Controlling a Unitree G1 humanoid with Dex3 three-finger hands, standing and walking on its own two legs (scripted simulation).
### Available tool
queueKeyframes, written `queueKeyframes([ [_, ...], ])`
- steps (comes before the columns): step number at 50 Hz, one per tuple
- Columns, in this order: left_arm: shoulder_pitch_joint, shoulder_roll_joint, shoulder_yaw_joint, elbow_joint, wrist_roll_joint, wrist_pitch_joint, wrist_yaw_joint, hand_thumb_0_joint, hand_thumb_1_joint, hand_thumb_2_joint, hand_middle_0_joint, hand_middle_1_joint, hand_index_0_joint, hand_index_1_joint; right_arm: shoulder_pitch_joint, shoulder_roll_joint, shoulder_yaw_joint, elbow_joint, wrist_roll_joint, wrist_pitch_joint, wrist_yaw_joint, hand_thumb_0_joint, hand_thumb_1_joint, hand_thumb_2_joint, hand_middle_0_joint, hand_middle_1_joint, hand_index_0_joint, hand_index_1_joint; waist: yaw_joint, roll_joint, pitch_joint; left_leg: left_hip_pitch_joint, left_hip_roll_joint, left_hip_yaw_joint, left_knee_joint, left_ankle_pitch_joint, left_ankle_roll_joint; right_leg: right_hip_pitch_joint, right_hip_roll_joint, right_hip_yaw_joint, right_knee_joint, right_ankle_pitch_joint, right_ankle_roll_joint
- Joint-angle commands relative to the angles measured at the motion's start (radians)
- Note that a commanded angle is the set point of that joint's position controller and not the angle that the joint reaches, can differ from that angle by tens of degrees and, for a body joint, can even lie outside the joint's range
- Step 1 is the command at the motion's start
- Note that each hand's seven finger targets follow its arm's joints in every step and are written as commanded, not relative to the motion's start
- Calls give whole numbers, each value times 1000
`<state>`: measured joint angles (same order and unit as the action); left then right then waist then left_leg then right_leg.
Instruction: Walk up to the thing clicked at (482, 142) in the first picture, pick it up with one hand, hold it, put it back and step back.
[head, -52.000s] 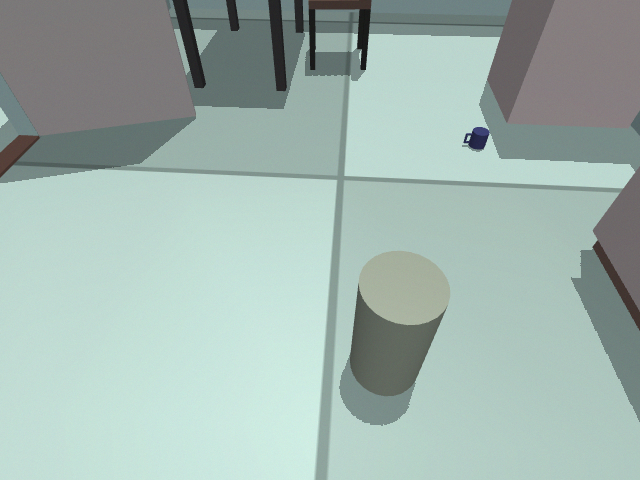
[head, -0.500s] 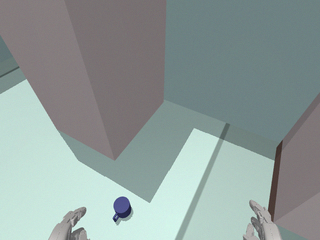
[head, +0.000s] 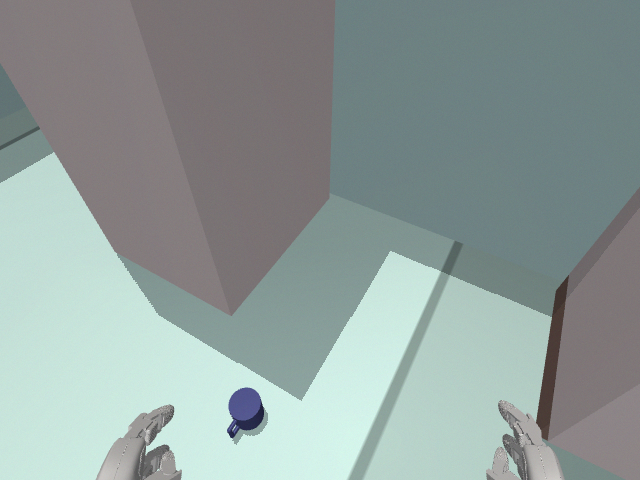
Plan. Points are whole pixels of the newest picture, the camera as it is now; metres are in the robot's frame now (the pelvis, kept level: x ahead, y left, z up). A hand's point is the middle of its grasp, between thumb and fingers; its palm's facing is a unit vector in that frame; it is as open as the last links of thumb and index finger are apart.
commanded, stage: stand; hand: left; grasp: from above
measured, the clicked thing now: (243, 414) +0.43 +0.23 -0.67
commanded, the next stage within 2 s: none
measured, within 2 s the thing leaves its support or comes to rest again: neither
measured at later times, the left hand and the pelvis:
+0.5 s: hand out of the picture +0.06 +0.24 -0.11, palm faces +0.04 -0.95 -0.32, open 7.4 cm; pelvis +0.00 +0.01 +0.05, yaw +0 degrees
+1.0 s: hand out of the picture +0.04 +0.24 -0.10, palm faces +0.04 -0.94 -0.33, open 7.4 cm; pelvis -0.01 +0.00 +0.07, yaw +0 degrees
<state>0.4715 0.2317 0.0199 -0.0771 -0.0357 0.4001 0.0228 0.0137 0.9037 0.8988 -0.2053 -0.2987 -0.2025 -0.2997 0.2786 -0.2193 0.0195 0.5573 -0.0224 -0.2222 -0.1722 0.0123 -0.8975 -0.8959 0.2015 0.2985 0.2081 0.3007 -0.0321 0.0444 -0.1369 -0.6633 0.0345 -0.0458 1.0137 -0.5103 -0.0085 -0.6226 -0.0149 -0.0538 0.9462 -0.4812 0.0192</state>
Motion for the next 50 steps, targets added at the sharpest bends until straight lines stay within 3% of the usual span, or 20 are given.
queueKeyframes([
  [1, -184, 213, 83, 323, 113, -304, 31, 0, 900, 900, -200, -300, -200, -301, -111, -233, -94, 70, -92, 103, 86, 0, -900, -900, 200, 300, 200, 300, 52, -129, 17, 184, 0, 6, -235, 433, 78, 231, -69, 136, -213, 273, -112],
  [2, -213, 205, 77, 346, 109, -322, 26, 0, 900, 900, -200, -300, -200, -301, -92, -234, -90, 68, -93, 115, 100, 0, -900, -900, 200, 300, 200, 300, 35, -75, 32, 192, 0, -13, -259, 417, 74, 212, -54, 128, -212, 294, -103],
  [3, -217, 203, 66, 393, 102, -339, 21, 0, 900, 900, -200, -300, -200, -301, -104, -224, -86, 90, -72, 118, 116, 0, -900, -900, 200, 300, 200, 300, 48, -28, -3, 245, 2, -26, -281, 434, 77, 262, -63, 122, -202, 341, -92],
  [4, -235, 207, 67, 435, 96, -349, 20, 0, 900, 900, -200, -300, -200, -301, -100, -208, -90, 113, -44, 123, 132, 0, -900, -900, 200, 300, 200, 300, 53, -23, -22, 263, -1, -20, -300, 427, 76, 297, -68, 112, -203, 345, -80],
  [7, -248, 198, 73, 556, 81, -363, 21, 0, 900, 900, -200, -300, -200, -301, -143, -211, -104, 146, -24, 137, 148, 0, -900, -900, 200, 300, 200, 300, 71, -74, -23, 316, 2, -21, -316, 422, 70, 300, -73, 109, -263, 330, -66],
  [11, -299, 199, 73, 688, 84, -393, 24, 0, 900, 900, -200, -300, -200, -301, -141, -207, -107, 211, -29, 156, 151, 0, -900, -900, 200, 300, 200, 300, 55, -63, 11, 363, 8, -30, -366, 376, 71, 317, -88, 120, -323, 328, -57],
  [14, -304, 192, 70, 772, 83, -398, 23, 0, 900, 900, -200, -300, -200, -301, -155, -220, -109, 248, -34, 167, 148, 0, -900, -900, 200, 300, 200, 300, 60, -7, 93, 350, 34, -68, -470, 290, 73, 312, -67, 94, -367, 242, -48],
  [24, -299, 209, 61, 993, 65, -413, 22, 0, 900, 900, -200, -300, -200, -301, -131, -243, -103, 384, -14, 183, 134, 0, -900, -900, 200, 300, 200, 300, 50, -29, 128, 460, 53, -70, -596, 423, 49, 457, -89, 97, -510, 370, -38],
  [35, -321, 224, 53, 1115, 66, -414, 19, 0, 900, 900, -200, -300, -200, -301, -150, -241, -89, 465, -7, 194, 136, 0, -900, -900, 200, 300, 200, 300, 51, -36, 182, 487, 56, -66, -707, 363, 37, 509, -97, 94, -610, 341, -24],
  [39, -340, 235, 52, 1131, 67, -418, 19, 0, 900, 900, -200, -300, -200, -301, -156, -247, -90, 478, -5, 194, 138, 0, -900, -900, 200, 300, 200, 300, 45, -58, 166, 530, 61, -60, -707, 418, 32, 504, -104, 99, -635, 349, -24],
  [45, -350, 244, 51, 1154, 63, -416, 15, 0, 900, 900, -200, -300, -200, -301, -163, -258, -86, 499, -5, 196, 140, 0, -900, -900, 200, 300, 200, 300, 45, -33, 169, 515, 63, -60, -736, 357, 29, 522, -105, 101, -652, 331, -25],
  [48, -352, 248, 50, 1159, 63, -415, 12, 0, 900, 900, -200, -300, -200, -301, -163, -263, -84, 503, -5, 201, 144, 0, -900, -900, 200, 300, 200, 300, 46, -30, 199, 477, 62, -62, -751, 279, 32, 515, -99, 97, -659, 276, -23],
  [50, -353, 246, 48, 1164, 64, -417, 10, 0, 900, 900, -200, -300, -200, -301, -175, -266, -83, 502, -3, 199, 145, 0, -900, -900, 200, 300, 200, 300, 47, -39, 188, 491, 66, -62, -745, 321, 33, 518, -105, 101, -660, 295, -26],
])
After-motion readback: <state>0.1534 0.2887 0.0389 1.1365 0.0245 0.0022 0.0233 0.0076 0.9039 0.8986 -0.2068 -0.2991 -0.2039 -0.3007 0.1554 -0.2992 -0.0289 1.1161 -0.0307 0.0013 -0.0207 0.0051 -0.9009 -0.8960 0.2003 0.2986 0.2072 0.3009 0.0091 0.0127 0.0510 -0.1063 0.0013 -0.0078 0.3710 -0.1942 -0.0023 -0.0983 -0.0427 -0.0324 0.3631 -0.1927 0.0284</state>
